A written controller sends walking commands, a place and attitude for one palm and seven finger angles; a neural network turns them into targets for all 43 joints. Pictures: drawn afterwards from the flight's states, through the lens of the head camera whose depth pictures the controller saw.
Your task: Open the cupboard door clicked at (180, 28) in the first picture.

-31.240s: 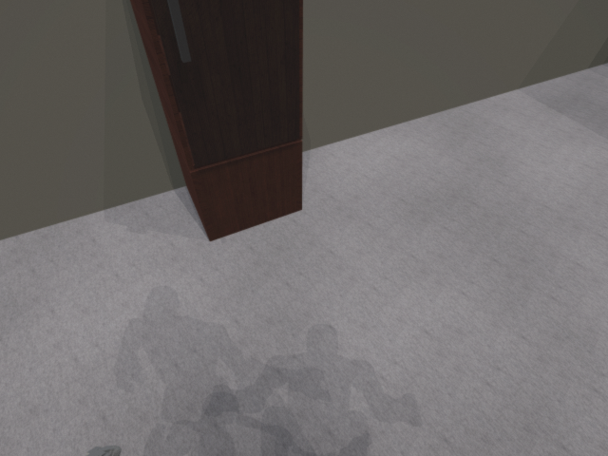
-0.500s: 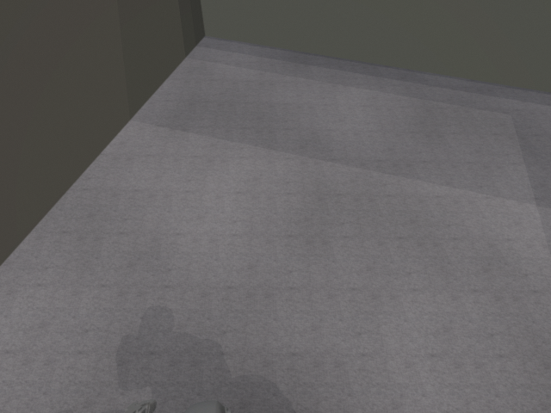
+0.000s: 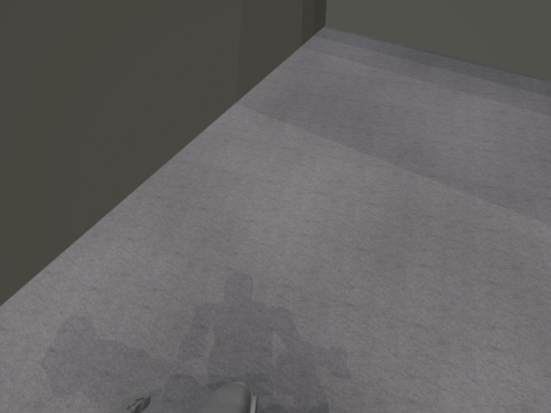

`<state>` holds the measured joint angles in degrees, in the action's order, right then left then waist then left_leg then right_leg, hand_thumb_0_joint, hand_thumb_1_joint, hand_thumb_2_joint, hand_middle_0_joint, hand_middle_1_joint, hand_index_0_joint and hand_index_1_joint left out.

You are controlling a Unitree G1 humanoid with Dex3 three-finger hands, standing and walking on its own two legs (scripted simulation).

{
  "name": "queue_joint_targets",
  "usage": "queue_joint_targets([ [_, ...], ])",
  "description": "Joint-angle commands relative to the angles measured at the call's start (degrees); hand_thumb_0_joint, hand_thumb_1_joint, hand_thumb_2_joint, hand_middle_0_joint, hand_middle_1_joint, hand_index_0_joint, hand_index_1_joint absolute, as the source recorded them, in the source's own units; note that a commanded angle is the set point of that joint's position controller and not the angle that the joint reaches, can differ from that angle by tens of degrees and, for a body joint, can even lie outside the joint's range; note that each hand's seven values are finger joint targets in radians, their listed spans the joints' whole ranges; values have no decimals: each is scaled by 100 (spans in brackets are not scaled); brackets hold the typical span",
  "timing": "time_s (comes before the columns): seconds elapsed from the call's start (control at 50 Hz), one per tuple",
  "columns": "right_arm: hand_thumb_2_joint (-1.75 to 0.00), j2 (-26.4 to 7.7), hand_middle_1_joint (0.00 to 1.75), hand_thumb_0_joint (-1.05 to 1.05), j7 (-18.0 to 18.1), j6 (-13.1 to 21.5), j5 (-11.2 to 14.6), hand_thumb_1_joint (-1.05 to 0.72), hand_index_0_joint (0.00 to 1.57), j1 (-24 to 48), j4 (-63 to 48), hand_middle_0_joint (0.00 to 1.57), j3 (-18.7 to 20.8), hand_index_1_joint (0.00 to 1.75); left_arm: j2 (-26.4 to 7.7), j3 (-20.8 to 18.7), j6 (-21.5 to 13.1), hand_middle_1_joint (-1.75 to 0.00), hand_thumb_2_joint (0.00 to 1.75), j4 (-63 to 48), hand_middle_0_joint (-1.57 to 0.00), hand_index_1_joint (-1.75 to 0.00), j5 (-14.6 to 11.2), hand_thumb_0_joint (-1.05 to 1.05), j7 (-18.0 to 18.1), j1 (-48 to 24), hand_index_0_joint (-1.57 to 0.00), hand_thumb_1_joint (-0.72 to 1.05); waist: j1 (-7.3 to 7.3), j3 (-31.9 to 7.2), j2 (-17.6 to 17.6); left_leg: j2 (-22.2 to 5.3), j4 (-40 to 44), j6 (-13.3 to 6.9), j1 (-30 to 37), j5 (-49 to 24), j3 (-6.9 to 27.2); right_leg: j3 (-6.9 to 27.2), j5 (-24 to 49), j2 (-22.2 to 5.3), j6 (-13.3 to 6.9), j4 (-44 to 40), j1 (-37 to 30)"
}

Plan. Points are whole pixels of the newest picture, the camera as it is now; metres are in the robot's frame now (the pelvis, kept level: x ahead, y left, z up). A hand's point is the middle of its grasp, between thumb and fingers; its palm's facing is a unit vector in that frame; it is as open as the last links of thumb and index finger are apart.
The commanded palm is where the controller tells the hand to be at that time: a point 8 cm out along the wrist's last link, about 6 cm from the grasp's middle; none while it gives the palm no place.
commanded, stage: turn to face it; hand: left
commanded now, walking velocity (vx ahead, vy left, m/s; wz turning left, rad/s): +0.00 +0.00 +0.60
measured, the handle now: out of the picture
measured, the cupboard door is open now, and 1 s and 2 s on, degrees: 40 40 40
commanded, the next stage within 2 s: none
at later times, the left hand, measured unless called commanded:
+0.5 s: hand out of the picture +0.00 +0.22 -0.17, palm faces +0.37 -0.89 -0.26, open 7.4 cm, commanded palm none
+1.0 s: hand out of the picture -0.03 +0.16 -0.17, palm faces +0.61 -0.77 -0.22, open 7.3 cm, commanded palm none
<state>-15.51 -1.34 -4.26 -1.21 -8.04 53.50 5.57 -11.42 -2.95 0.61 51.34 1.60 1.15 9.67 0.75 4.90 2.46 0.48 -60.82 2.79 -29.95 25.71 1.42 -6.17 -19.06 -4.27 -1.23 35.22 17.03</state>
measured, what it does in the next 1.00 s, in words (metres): steps on the spot, turning left: left foot, then right foot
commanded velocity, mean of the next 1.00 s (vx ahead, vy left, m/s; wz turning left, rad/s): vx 0.00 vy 0.00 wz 0.60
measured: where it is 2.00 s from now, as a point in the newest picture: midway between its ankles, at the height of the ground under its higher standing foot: outside the picture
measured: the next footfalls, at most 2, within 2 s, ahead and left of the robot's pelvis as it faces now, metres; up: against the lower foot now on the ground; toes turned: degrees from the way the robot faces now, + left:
left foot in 0.32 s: +0.02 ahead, +0.12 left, +0.00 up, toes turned +20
right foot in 0.66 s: +0.12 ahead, -0.13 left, +0.00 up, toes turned +22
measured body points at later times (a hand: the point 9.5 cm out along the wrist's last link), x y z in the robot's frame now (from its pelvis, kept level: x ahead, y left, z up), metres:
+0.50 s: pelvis +0.01 +0.00 +0.00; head +0.05 +0.02 +0.45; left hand -0.02 +0.27 -0.15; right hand +0.19 -0.20 -0.13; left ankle -0.02 +0.11 -0.73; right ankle +0.04 -0.15 -0.67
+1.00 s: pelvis +0.02 -0.04 +0.00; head +0.06 +0.00 +0.45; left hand -0.07 +0.20 -0.15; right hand +0.24 -0.20 -0.14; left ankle -0.05 +0.06 -0.72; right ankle +0.08 -0.15 -0.73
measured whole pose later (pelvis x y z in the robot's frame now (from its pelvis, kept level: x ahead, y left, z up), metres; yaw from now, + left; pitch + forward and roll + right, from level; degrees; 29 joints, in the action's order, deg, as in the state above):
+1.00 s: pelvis +0.02 -0.04 +0.00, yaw +38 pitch +0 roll +1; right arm -13.3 -2.3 -3.9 -0.6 -8.0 53.6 4.3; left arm -11.0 -2.9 0.5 51.9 1.8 0.7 10.9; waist 0.8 6.8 -2.3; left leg -1.4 -37.6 3.1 -18.7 21.3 -5.6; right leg -13.7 -19.6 -9.8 1.6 34.6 13.9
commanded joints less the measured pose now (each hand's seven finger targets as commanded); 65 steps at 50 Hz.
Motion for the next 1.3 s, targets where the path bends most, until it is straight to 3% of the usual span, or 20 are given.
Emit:
queue_joint_targets([
  [0.0, -90, -169, 30, 0, -38, 100, 26, -90, 20, 183, -435, 20, -2, 30, -811, -168, -202, -30, 90, -373, -20, -30, -34, 0, 83, 181, -20, 90, 7, -580, -1359, -281, -713, 137, -429, -200, -182, 588, 3286, -1393, -358, -1421, -1054],
  [0.18, -90, -17, 30, 0, -61, 157, 75, -90, 20, 756, -570, 20, -133, 30, -1138, -322, -185, -30, 90, -33, -20, -30, 13, 0, 71, 867, -20, 90, -356, -700, -1487, -218, 1694, 5, 316, 75, -796, 76, 4347, -1784, -459, -963, -1866],
  [0.26, -90, -240, 30, 0, -29, 234, 35, -90, 20, 38, -433, 20, -59, 30, -1190, -374, -166, -30, 90, -33, -20, -30, -52, 0, 16, 608, -20, 90, 97, -972, -991, -141, 3406, -202, 1985, -1181, -932, -465, 3743, -1671, -34, 145, -988],
  [0.28, -90, -751, 30, 0, 2, 289, -15, -90, 20, -412, -359, 20, 76, 30, -1009, -361, -140, -30, 90, -176, -20, -30, -94, 0, -18, 534, -20, 90, 342, -1321, 149, -1089, 3770, -633, 3128, -2615, 230, -717, 2140, -1233, 327, 1288, 175],
  [0.3, -90, -1363, 30, 0, 52, 275, -20, -90, 20, -774, -311, 20, 231, 30, -649, -213, -105, -30, 90, -473, -20, -30, -116, 0, -52, 259, -20, 90, 569, -1364, 1691, -2613, 3875, -1586, 3742, -5113, 2124, -530, -1877, -448, 695, 2623, 1719],
  [0.32, -90, -1352, 30, 0, 84, 238, 14, -90, 20, -1005, -179, 20, 216, 30, -801, -217, 4, -30, 90, -603, -20, -30, -31, 0, 11, -97, -20, 90, 611, -1367, 882, -2686, 3783, -1811, 3411, -4710, 1882, 216, -1950, -390, 619, 3105, 1831],
  [0.42, -90, -867, 30, 0, 203, 331, -19, -90, 20, 19, -472, 20, 72, 30, -657, -270, 105, -30, 90, -242, -20, -30, -53, 0, -71, 94, -20, 90, -4, -645, 596, -1485, 4082, -1169, 1998, -3185, 940, 526, -536, -230, 659, 2851, 1390],
  [0.6, -90, -862, 30, 0, 137, 230, -8, -90, 20, 256, -574, 20, 159, 30, -703, -271, -23, -30, 90, -285, -20, -30, -78, 0, -45, 576, -20, 90, -299, -751, 545, -948, 3475, -823, 816, -1984, 1286, 230, 394, 286, 511, -638, -856],
  [0.62, -90, -582, 30, 0, 113, 232, 48, -90, 20, 228, -632, 20, 135, 30, -1050, -339, -98, -30, 90, -270, -20, -30, -23, 0, 6, 761, -20, 90, -399, -821, -414, -449, 2687, -485, 133, -1226, 878, 978, 367, -472, 306, -1555, -1580],
  [0.64, -90, -198, 30, 0, 70, 242, 68, -90, 20, 188, -775, 20, 72, 30, -1599, -441, -139, -30, 90, -297, -20, -30, 49, 0, 53, 824, -20, 90, -462, -764, -2052, 391, 1161, -32, -657, 595, -88, 2612, 839, -2073, -347, -2098, -1799],
  [0.66, -90, -335, 30, 0, 37, 219, 18, -90, 20, 218, -802, 20, 77, 30, -1652, -370, -103, -30, 90, -370, -20, -30, 1, 0, 59, 707, -20, 90, -422, -685, -1720, 128, -160, -111, -483, 975, 138, 2523, 948, -2518, -751, -2062, -1011],
  [0.72, -90, -319, 30, 0, -12, 93, 6, -90, 20, 75, -462, 20, 86, 30, -955, -210, -123, -30, 90, -517, -20, -30, -41, 0, 90, -83, -20, 90, 35, -406, -1636, -259, -1256, 40, -431, -33, 88, 1165, 1811, -1562, -476, -1686, -579],
  [0.88, -90, 13, 30, 0, -75, 157, 72, -90, 20, 408, -498, 20, -89, 30, -1245, -339, -150, -30, 90, -255, -20, -30, 14, 0, 69, 475, -20, 90, -305, -661, -1354, -171, 1527, 76, 363, 165, -719, 278, 3429, -1717, -469, -1098, -1493],
  [0.96, -90, -262, 30, 0, -46, 240, 54, -90, 20, -211, -397, 20, -17, 30, -1221, -392, -95, -30, 90, -236, -20, -30, -54, 0, 16, 335, -20, 90, 59, -866, -999, -156, 3426, -101, 1853, -1226, -743, -210, 2709, -1603, 9, -107, -741],
  [0.98, -90, -763, 30, 0, -18, 295, 5, -90, 20, -551, -343, 20, 103, 30, -990, -365, -47, -30, 90, -362, -20, -30, -97, 0, -15, 346, -20, 90, 240, -1124, 288, -1079, 3802, -518, 2817, -2481, 478, -541, 1281, -1117, 387, 951, 330],
  [1.0, -90, -1360, 30, 0, 39, 283, -28, -90, 20, -978, -286, 20, 264, 30, -581, -219, -12, -30, 90, -633, -20, -30, -114, 0, -47, 75, -20, 90, 504, -1164, 1786, -2502, 3968, -1421, 3270, -4664, 2263, -410, -2049, -376, 725, 2245, 1697],
  [1.02, -90, -1346, 30, 0, 90, 261, -32, -90, 20, -1247, -151, 20, 261, 30, -703, -212, 62, -30, 90, -735, -20, -30, -33, 0, -2, -306, -20, 90, 625, -1228, 1124, -2538, 3943, -1689, 3002, -3999, 2176, 264, -1944, -327, 596, 2941, 1762],
  [1.06, -90, -1047, 30, 0, 205, 308, -33, -90, 20, -751, -300, 20, 187, 30, -648, -237, 60, -30, 90, -551, -20, -30, -61, 0, -11, -432, -20, 90, 389, -1001, 1112, -1951, 3965, -1410, 2454, -3442, 1728, 612, -1132, -317, 589, 3266, 1845],
  [1.14, -90, -856, 30, 0, 210, 347, -35, -90, 20, -235, -423, 20, 82, 30, -635, -252, 98, -30, 90, -319, -20, -30, -61, 0, -88, -108, -20, 90, 43, -716, 524, -1371, 4141, -1121, 1965, -2754, 1171, 571, -489, -139, 602, 2548, 1294],
  [1.28, -90, -922, 30, 0, 155, 227, -49, -90, 20, 11, -519, 20, 162, 30, -614, -229, 47, -30, 90, -362, -20, -30, -93, 0, -52, 243, -20, 90, -68, -727, 751, -1109, 3913, -1050, 1262, -2025, 1659, 338, -289, 347, 482, 255, -152],
])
